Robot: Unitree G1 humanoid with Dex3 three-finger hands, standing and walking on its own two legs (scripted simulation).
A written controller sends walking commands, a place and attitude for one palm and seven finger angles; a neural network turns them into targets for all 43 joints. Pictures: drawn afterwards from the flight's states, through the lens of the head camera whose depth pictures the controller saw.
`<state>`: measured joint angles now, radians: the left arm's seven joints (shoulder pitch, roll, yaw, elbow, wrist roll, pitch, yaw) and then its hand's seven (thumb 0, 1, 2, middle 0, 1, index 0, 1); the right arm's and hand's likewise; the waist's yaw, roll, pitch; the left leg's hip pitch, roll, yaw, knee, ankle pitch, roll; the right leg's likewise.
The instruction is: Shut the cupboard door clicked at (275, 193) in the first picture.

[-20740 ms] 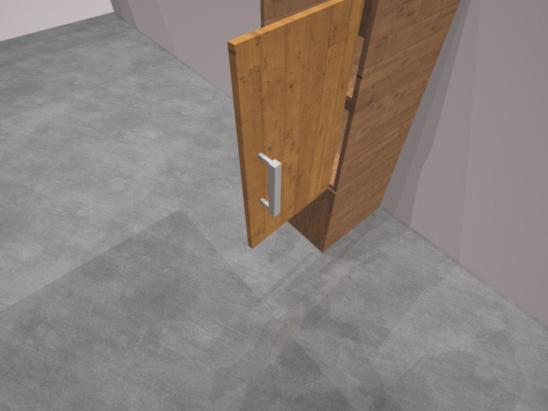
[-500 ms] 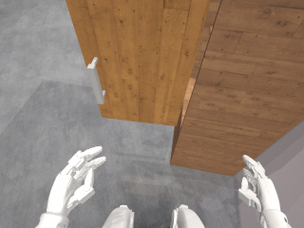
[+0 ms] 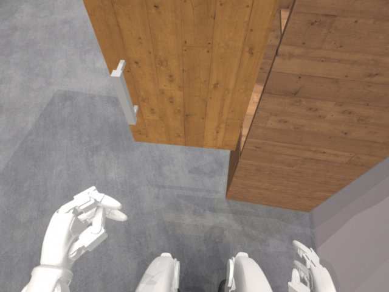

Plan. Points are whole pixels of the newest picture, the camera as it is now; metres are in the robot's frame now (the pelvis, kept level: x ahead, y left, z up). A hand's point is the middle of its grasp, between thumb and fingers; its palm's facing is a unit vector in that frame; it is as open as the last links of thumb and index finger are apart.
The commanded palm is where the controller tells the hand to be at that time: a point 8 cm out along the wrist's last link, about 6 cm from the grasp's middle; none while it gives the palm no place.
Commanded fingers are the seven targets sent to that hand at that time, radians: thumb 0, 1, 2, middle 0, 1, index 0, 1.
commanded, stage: raise the hand and make a fist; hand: left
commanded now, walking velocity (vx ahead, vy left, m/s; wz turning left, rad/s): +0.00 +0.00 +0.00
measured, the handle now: (127, 94) +0.55 +0.21 +0.03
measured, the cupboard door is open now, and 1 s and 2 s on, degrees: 94 94 94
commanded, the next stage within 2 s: bring the fist close to the handle in 1.02 s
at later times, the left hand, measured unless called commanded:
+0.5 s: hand (97, 228) +0.23 +0.19 +0.04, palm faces -0.05 -1.00 -0.03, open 3.1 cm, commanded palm +0.21 +0.24 +0.04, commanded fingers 0.00 0.90 0.90 -1.30 -1.50 -1.30 -1.50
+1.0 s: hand (100, 224) +0.23 +0.19 +0.04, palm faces -0.06 -1.00 -0.03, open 3.1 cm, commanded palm +0.21 +0.24 +0.04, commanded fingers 0.00 0.90 0.90 -1.30 -1.50 -1.30 -1.50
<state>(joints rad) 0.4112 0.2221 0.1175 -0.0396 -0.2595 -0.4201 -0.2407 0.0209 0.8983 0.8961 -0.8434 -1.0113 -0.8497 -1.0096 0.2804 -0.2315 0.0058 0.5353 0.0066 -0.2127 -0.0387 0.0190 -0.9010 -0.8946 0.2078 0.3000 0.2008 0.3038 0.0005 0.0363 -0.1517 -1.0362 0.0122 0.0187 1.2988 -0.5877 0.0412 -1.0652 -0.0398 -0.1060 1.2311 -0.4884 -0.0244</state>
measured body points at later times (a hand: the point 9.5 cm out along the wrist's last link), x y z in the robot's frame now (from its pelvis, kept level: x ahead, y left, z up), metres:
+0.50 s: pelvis +0.01 +0.00 +0.00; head +0.10 +0.02 +0.44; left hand +0.22 +0.24 +0.04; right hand +0.22 -0.21 -0.07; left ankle +0.02 +0.09 -0.62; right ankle +0.06 -0.11 -0.62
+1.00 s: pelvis +0.01 +0.00 +0.00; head +0.10 +0.01 +0.44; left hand +0.23 +0.24 +0.04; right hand +0.20 -0.24 -0.08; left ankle +0.02 +0.09 -0.62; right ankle +0.06 -0.11 -0.62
